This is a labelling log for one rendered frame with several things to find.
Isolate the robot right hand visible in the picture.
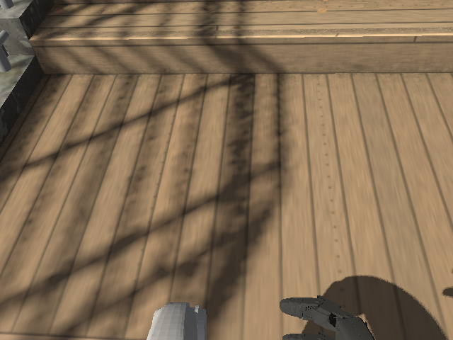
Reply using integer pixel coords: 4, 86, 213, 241
280, 295, 375, 340

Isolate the robot left thigh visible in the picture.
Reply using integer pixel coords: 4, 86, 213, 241
147, 302, 207, 340

